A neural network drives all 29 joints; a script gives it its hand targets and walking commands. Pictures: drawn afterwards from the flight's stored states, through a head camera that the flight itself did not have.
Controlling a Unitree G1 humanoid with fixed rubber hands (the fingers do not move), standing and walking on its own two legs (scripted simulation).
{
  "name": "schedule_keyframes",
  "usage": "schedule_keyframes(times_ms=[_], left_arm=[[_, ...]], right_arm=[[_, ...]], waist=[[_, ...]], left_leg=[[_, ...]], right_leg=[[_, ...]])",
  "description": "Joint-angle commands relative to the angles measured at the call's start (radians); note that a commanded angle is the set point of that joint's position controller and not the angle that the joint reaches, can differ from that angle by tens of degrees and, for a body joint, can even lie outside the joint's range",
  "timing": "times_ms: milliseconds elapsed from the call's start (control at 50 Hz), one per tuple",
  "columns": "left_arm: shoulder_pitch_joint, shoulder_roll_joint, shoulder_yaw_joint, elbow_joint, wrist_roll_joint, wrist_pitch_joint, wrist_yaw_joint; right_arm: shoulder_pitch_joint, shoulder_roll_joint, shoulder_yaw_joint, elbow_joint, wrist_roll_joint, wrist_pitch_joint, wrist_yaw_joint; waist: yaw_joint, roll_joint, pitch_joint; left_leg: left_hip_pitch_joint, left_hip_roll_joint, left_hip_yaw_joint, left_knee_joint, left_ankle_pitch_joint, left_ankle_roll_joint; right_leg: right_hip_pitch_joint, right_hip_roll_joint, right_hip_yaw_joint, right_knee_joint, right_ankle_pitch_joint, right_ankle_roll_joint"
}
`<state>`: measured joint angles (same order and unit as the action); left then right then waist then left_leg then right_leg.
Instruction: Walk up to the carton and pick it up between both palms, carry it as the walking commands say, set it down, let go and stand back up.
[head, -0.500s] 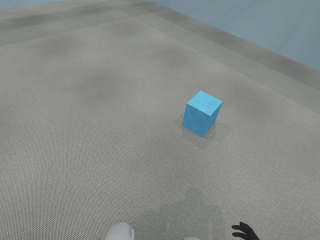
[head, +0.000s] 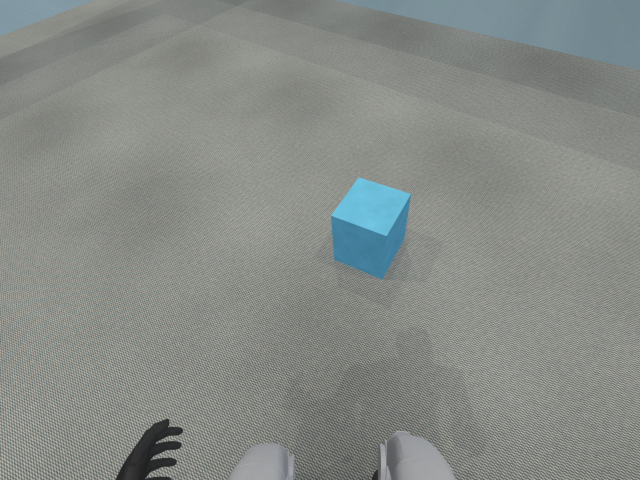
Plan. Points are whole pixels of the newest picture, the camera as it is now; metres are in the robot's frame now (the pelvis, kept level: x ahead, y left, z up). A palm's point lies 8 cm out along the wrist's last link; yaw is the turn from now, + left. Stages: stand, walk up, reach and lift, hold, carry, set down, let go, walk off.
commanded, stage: walk up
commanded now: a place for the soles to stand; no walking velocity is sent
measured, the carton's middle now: (370, 228) +0.97 -0.12 -0.60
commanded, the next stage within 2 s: none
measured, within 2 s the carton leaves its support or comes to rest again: neither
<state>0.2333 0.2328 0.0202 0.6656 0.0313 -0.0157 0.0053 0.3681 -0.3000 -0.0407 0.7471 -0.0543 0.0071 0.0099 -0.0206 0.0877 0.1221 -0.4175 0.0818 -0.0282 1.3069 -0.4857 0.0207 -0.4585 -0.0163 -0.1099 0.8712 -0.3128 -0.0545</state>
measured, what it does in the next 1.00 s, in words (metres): walks ahead: left foot, then right foot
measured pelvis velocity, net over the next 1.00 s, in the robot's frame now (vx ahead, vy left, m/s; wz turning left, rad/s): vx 0.37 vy -0.10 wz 0.10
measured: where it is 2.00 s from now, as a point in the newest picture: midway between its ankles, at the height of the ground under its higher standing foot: (400, 340)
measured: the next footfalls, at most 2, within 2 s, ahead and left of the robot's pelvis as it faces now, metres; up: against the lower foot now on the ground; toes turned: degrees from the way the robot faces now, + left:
left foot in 0.28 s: +0.25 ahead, +0.14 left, +0.00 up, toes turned +10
right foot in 0.62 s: +0.40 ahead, -0.20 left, +0.00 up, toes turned -4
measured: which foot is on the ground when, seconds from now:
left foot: up 0.00-0.26, down 0.28-0.62, up 0.64-0.92, down 0.94-1.00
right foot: down 0.00-0.28, up 0.30-0.60, down 0.62-0.94, up 0.96-1.00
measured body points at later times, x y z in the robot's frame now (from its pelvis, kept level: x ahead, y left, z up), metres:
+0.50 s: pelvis +0.18 -0.02 +0.01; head +0.18 +0.00 +0.46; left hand +0.26 +0.25 -0.12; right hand +0.27 -0.27 -0.10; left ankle +0.21 +0.13 -0.69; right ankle +0.27 -0.15 -0.65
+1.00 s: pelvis +0.37 -0.10 +0.00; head +0.36 -0.08 +0.45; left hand +0.35 +0.16 -0.14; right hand +0.51 -0.33 -0.10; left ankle +0.42 +0.01 -0.69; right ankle +0.36 -0.20 -0.67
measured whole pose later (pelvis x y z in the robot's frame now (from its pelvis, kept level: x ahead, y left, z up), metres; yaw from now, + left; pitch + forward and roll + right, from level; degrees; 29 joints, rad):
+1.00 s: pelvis +0.37 -0.10 +0.00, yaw +6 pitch -4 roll +1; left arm 0.40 0.27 0.01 0.80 0.04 0.05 -0.02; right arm 0.33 -0.22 -0.02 0.64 -0.03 -0.05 -0.03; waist 0.06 -0.04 0.06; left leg -0.45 0.02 0.09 0.90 -0.37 0.03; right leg -0.39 -0.05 -0.08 1.06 -0.58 -0.01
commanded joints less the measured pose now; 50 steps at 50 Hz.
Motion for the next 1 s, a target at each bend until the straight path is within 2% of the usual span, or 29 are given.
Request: schedule_keyframes(times_ms=[0, 80, 160, 180, 200, 220, 240, 280, 320, 340, 380, 420, 440, 480, 520, 540, 560, 580, 600, 640, 740, 780, 820, 860, 880, 900, 920, 940, 980], left_arm=[[0.08, 0.201, 0.039, -0.025, 0.026, -0.036, 0.018], [0.113, 0.172, 0.039, -0.003, 0.02, -0.043, 0.014], [0.044, 0.208, 0.034, 0.008, 0.025, -0.032, 0.006], [0.009, 0.148, 0.019, 0.006, 0.023, -0.013, -0.009], [0.081, 0.112, 0.002, 0.011, 0.031, -0.018, -0.019], [0.119, 0.086, -0.001, -0.011, 0.019, -0.022, -0.029], [0.045, 0.155, 0.02, -0.035, 0.029, -0.006, -0.03], [-0.038, 0.174, 0.032, -0.059, 0.028, 0.014, -0.06], [0.017, 0.176, 0.039, -0.031, 0.019, 0.018, -0.06], [0.011, 0.146, 0.043, -0.047, 0.023, 0.021, -0.066], [0.068, 0.152, 0.041, -0.027, 0.024, 0.037, -0.076], [0.026, 0.115, 0.036, -0.036, 0.016, 0.028, -0.086], [0.064, 0.131, 0.03, -0.024, 0.012, 0.027, -0.086], [0.1, 0.105, 0.039, -0.029, 0.004, 0.024, -0.091], [0.204, 0.098, 0.043, 0.015, 0.003, 0.014, -0.089], [0.293, 0.157, 0.058, 0.042, 0.015, 0.01, -0.075], [0.316, 0.205, 0.083, 0.034, 0.012, -0.001, -0.059], [0.31, 0.325, 0.095, 0.009, 0.004, -0.005, -0.039], [0.24, 0.331, 0.103, -0.014, -0.003, 0.005, -0.012], [0.145, 0.272, 0.101, -0.03, -0.02, 0.004, 0.001], [0.095, 0.202, 0.045, 0.006, 0.011, -0.027, 0.004], [0.102, 0.202, 0.051, 0.003, 0.011, -0.014, 0.009], [0.023, 0.188, 0.037, -0.01, 0.003, 0.0, 0.006], [-0.009, 0.124, 0.014, -0.004, 0.013, 0.008, -0.006], [0.016, 0.088, -0.002, -0.015, 0.011, 0.018, -0.019], [0.046, 0.087, -0.002, -0.023, 0.016, 0.037, -0.031], [0.018, 0.139, 0.01, -0.049, 0.009, 0.044, -0.045], [0.002, 0.127, 0.023, -0.04, 0.018, 0.051, -0.065], [0.043, 0.149, 0.036, -0.023, 0.006, 0.034, -0.057]], right_arm=[[0.052, -0.064, -0.01, -0.125, 0.011, -0.019, 0.003], [-0.024, -0.051, -0.013, -0.133, 0.003, -0.037, 0.016], [0.015, 0.013, -0.013, -0.168, 0.024, -0.07, 0.008], [0.064, -0.028, -0.025, -0.122, 0.028, -0.08, -0.007], [0.144, -0.085, -0.048, -0.115, 0.022, -0.078, -0.019], [0.194, -0.196, -0.085, -0.125, 0.003, -0.073, -0.029], [0.171, -0.188, -0.08, -0.144, 0.007, -0.062, -0.044], [0.122, -0.156, -0.068, -0.161, 0.018, -0.062, -0.078], [0.071, -0.099, -0.039, -0.133, 0.012, -0.08, -0.078], [0.075, -0.127, -0.045, -0.127, 0.009, -0.086, -0.081], [-0.009, -0.141, -0.059, -0.136, 0.018, -0.073, -0.072], [-0.019, -0.115, -0.043, -0.139, -0.007, -0.087, -0.074], [-0.033, -0.132, -0.044, -0.125, -0.002, -0.088, -0.07], [-0.112, -0.115, -0.046, -0.125, -0.009, -0.066, -0.055], [-0.181, -0.137, -0.038, -0.132, -0.01, -0.05, -0.035], [-0.105, -0.114, -0.043, -0.108, 0.005, -0.039, -0.034], [-0.109, -0.041, -0.018, -0.142, 0.001, -0.04, -0.025], [-0.072, 0.033, 0.012, -0.191, 0.014, -0.039, -0.016], [-0.079, 0.007, 0.008, -0.182, 0.027, -0.03, -0.025], [-0.068, -0.015, 0.001, -0.197, 0.011, -0.028, -0.014], [-0.025, -0.036, -0.026, -0.155, 0.009, -0.054, -0.01], [0.002, -0.03, -0.023, -0.167, 0.022, -0.059, -0.012], [0.074, -0.008, -0.02, -0.123, 0.031, -0.068, -0.008], [0.216, -0.027, -0.041, -0.087, 0.037, -0.07, -0.016], [0.248, -0.13, -0.073, -0.1, 0.035, -0.064, -0.034], [0.233, -0.194, -0.078, -0.125, 0.019, -0.064, -0.055], [0.135, -0.207, -0.067, -0.137, 0.016, -0.05, -0.076], [0.094, -0.158, -0.063, -0.159, 0.021, -0.064, -0.096], [0.086, -0.102, -0.039, -0.144, 0.002, -0.082, -0.099]], waist=[[0.046, -0.311, -0.046], [0.079, -0.206, -0.057], [0.007, -0.222, -0.06], [-0.011, -0.121, -0.074], [-0.059, 0.06, -0.134], [-0.091, 0.253, -0.183], [-0.088, 0.141, -0.134], [-0.085, 0.009, -0.016], [-0.043, 0.046, -0.009], [-0.043, 0.106, -0.011], [-0.006, 0.199, -0.071], [-0.019, 0.104, -0.049], [0.006, 0.152, -0.044], [0.059, 0.144, -0.017], [0.132, 0.108, 0.005], [0.156, -0.045, -0.059], [0.193, -0.256, -0.046], [0.151, -0.447, -0.075], [0.14, -0.358, -0.022], [0.113, -0.26, 0.054], [0.065, -0.379, -0.035], [0.051, -0.271, -0.016], [0.008, -0.223, -0.118], [-0.084, -0.083, -0.14], [-0.104, 0.082, -0.1], [-0.091, 0.22, -0.116], [-0.044, 0.092, 0.0], [-0.035, 0.002, 0.076], [-0.05, 0.005, -0.01]], left_leg=[[-0.258, 0.022, -0.029, -0.104, -0.022, -0.032], [-0.276, 0.03, -0.001, -0.272, 0.042, -0.021], [0.135, -0.03, 0.103, -0.535, 0.243, 0.02], [0.243, -0.059, 0.141, -0.627, 0.189, 0.02], [0.365, 0.031, -0.048, -0.729, 0.067, 0.055], [0.462, 0.282, -0.462, -0.867, -0.129, 0.163], [0.455, 0.378, -0.74, -1.023, -0.354, 0.276], [0.42, 0.381, -0.634, -1.076, -0.361, 0.256], [0.276, 0.331, -0.516, -1.029, -0.267, 0.235], [0.223, 0.388, -0.573, -1.063, -0.355, 0.271], [0.221, 0.35, -0.404, -1.018, -0.344, 0.234], [0.164, 0.341, -0.374, -1.004, -0.267, 0.236], [0.112, 0.288, -0.26, -0.985, -0.177, 0.193], [-0.095, 0.23, -0.141, -0.942, -0.342, 0.184], [-0.239, 0.158, -0.011, -0.869, -0.418, 0.109], [-0.307, 0.099, 0.058, -0.674, -0.423, 0.088], [-0.39, -0.011, 0.112, -0.391, -0.353, 0.057], [-0.389, -0.11, 0.154, -0.079, -0.232, -0.001], [-0.416, -0.085, 0.05, 0.013, -0.213, -0.011], [-0.425, 0.012, 0.001, -0.001, -0.14, -0.007], [-0.26, 0.007, 0.003, -0.182, -0.093, 0.003], [-0.175, -0.021, 0.034, -0.252, -0.069, 0.002], [0.086, -0.063, 0.114, -0.465, 0.137, 0.025], [0.481, -0.035, 0.034, -0.56, 0.158, 0.052], [0.422, 0.15, -0.306, -0.789, -0.142, 0.09], [0.37, 0.344, -0.748, -1.063, -0.516, 0.18], [0.286, 0.385, -0.813, -1.144, -0.676, 0.181], [0.249, 0.409, -0.739, -1.144, -0.576, 0.214], [0.384, 0.331, -0.557, -0.986, -0.084, 0.237]], right_leg=[[0.142, -0.339, 0.562, -0.654, -0.466, -0.218], [0.225, -0.325, 0.43, -0.59, -0.279, -0.19], [-0.038, -0.283, 0.242, -0.447, -0.199, -0.135], [-0.088, -0.221, 0.158, -0.346, -0.239, -0.106], [-0.151, -0.147, 0.068, -0.103, -0.148, -0.03], [-0.312, -0.011, -0.025, 0.162, -0.265, 0.047], [-0.414, -0.027, 0.072, 0.311, -0.366, 0.08], [-0.509, -0.097, 0.13, 0.385, -0.25, 0.093], [-0.405, -0.121, 0.156, 0.344, -0.204, 0.098], [-0.373, -0.136, 0.19, 0.356, -0.246, 0.09], [-0.286, -0.145, 0.171, 0.271, -0.213, 0.092], [-0.268, -0.142, 0.183, 0.219, -0.144, 0.116], [-0.167, -0.145, 0.154, 0.14, -0.081, 0.117], [0.051, -0.075, 0.031, 0.042, -0.031, 0.086], [0.239, -0.015, -0.052, -0.076, 0.072, 0.079], [0.413, -0.003, -0.02, -0.095, 0.062, 0.09], [0.413, -0.112, 0.226, -0.266, -0.177, 0.047], [0.324, -0.365, 0.78, -0.614, -0.503, -0.115], [0.295, -0.407, 0.824, -0.685, -0.637, -0.21], [0.183, -0.386, 0.729, -0.664, -0.699, -0.205], [0.127, -0.349, 0.509, -0.536, -0.243, -0.19], [0.104, -0.381, 0.501, -0.525, -0.201, -0.204], [-0.004, -0.295, 0.304, -0.423, -0.266, -0.142], [-0.328, -0.185, 0.138, -0.231, -0.425, -0.065], [-0.404, -0.062, 0.001, 0.011, -0.431, 0.008], [-0.425, -0.008, 0.047, 0.281, -0.362, 0.048], [-0.461, -0.038, 0.151, 0.374, -0.334, 0.078], [-0.46, -0.097, 0.186, 0.368, -0.273, 0.063], [-0.459, -0.095, 0.18, 0.337, -0.224, 0.081]])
